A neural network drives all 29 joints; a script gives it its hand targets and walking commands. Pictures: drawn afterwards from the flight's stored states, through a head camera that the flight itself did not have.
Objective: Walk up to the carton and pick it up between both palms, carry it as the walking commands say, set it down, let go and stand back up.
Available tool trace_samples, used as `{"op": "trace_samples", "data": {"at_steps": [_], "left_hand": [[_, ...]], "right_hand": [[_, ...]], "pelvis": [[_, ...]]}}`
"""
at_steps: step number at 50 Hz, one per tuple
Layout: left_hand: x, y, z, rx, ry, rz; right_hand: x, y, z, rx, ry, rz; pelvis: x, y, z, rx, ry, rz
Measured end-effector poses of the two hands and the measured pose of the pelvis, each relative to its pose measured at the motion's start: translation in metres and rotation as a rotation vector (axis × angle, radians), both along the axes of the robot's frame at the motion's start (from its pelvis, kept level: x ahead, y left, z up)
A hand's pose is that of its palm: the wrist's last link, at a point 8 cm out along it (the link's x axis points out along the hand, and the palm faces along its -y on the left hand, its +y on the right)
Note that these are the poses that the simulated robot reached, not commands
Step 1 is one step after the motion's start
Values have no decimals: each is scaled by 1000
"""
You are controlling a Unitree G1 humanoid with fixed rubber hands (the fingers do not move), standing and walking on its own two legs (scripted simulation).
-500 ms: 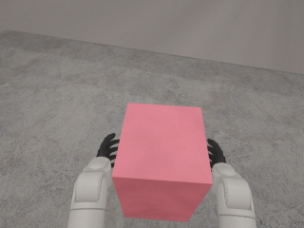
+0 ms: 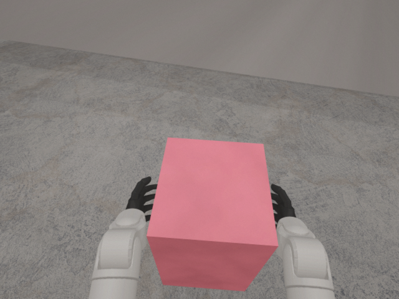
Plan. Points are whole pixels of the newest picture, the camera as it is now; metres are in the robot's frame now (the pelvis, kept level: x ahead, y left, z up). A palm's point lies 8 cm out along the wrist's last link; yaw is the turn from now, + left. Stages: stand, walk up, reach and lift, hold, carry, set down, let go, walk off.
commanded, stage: carry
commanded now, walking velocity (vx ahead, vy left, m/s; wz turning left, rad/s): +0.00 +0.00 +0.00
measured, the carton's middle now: (209, 220) +0.31 +0.00 -0.01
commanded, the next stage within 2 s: none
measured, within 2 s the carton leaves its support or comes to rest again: neither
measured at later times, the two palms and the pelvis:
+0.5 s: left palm (124, 206) +0.27 +0.15 +0.10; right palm (282, 216) +0.27 -0.13 +0.09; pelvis +0.01 +0.02 +0.00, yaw +1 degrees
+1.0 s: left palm (86, 219) +0.25 +0.22 +0.08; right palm (244, 220) +0.26 -0.07 +0.08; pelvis -0.02 +0.07 -0.01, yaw +2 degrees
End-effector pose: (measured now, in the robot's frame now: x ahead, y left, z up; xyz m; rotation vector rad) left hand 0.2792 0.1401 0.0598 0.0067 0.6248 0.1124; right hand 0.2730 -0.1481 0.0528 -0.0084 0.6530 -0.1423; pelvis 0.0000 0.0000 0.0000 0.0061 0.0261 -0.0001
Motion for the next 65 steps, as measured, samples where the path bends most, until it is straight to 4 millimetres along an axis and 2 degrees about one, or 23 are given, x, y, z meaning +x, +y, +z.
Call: {"op": "trace_samples", "data": {"at_steps": [13, 19, 22, 27, 33, 39, 49, 59, 65], "left_hand": [[1, -2, 0, 1, -8, 4], [-7, 0, 36, -7, -43, 27], [-8, 5, 42, -2, -15, 25], [-7, 21, 39, -11, 38, 27], [-8, 51, 29, -39, 69, 53], [-14, 70, 24, -43, 75, 84], [-25, 81, 21, -34, 80, 78], [-33, 76, 26, -22, 69, 65], [-34, 86, 22, -39, 77, 60]], "right_hand": [[2, -2, -1, 3, -8, 2], [-6, 1, 29, 50, -43, -26], [-8, 6, 34, 55, -15, -28], [-6, 23, 34, 52, 38, -32], [0, 52, 32, 35, 69, -17], [1, 71, 26, 39, 76, 9], [-10, 83, 23, 40, 81, 5], [-21, 77, 25, 52, 69, -7], [-23, 87, 28, 34, 76, -12]], "pelvis": [[3, -3, 0, 2, 0, 1], [4, 1, -1, 9, 14, 8], [6, 7, -2, 10, 20, 13], [6, 23, -4, 11, 23, 18], [2, 46, -7, 17, 31, 20], [-5, 57, -9, 11, 38, 30], [-15, 70, -9, 5, 32, 33], [-23, 68, -10, -5, 16, 44], [-25, 77, -9, -9, 23, 26]]}}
